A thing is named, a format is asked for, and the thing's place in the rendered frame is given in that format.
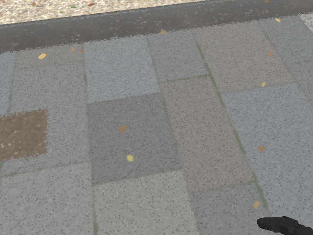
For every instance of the right robot hand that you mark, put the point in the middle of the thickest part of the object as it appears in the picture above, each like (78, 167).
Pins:
(284, 225)

